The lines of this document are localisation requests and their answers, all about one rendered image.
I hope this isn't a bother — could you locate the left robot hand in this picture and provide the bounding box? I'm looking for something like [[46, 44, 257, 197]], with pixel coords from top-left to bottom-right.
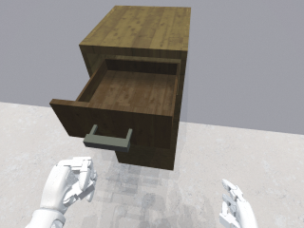
[[40, 156, 98, 215]]

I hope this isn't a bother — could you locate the right robot hand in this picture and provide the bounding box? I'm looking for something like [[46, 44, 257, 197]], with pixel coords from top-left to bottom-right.
[[219, 179, 258, 228]]

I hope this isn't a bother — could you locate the robot left forearm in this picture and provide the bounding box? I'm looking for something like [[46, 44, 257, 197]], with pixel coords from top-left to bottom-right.
[[25, 208, 66, 228]]

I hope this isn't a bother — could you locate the handle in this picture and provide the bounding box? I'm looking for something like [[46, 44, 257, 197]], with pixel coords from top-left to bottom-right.
[[83, 124, 133, 153]]

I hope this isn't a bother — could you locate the cabinet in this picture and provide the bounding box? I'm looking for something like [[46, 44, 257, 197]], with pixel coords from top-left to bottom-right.
[[79, 5, 191, 171]]

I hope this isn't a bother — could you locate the drawer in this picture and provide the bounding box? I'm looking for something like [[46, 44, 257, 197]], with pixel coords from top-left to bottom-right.
[[49, 58, 181, 149]]

